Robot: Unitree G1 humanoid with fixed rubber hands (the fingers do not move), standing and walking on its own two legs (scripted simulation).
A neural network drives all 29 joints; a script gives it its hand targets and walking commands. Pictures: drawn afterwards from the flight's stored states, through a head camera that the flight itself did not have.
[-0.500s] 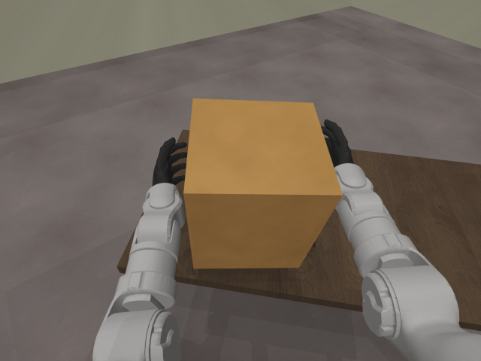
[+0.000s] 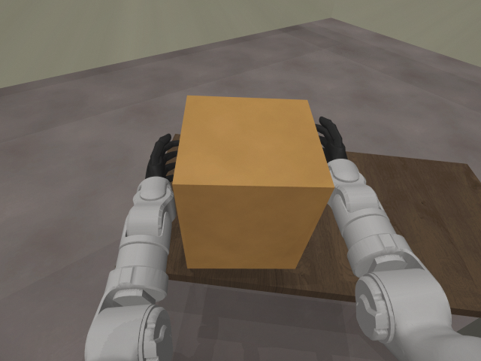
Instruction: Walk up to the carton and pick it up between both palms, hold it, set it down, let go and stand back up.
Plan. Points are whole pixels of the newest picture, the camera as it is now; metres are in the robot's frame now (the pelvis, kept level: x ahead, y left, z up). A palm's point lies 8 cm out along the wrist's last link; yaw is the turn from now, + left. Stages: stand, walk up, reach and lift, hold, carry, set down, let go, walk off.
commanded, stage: reach and lift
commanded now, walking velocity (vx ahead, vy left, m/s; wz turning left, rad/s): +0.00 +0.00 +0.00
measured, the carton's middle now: (244, 187) +0.40 +0.05 +0.10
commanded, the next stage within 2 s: hold in 1.24 s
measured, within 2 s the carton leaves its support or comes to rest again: neither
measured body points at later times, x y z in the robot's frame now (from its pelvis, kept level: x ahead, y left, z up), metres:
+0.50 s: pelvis +0.01 +0.01 +0.00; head -0.04 +0.04 +0.45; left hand +0.39 +0.18 +0.17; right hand +0.42 -0.12 +0.20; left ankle +0.06 +0.14 -0.74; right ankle +0.03 -0.12 -0.74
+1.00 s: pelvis +0.01 +0.01 +0.00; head -0.05 +0.04 +0.45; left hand +0.39 +0.18 +0.18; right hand +0.41 -0.12 +0.21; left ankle +0.06 +0.14 -0.74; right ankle +0.03 -0.12 -0.74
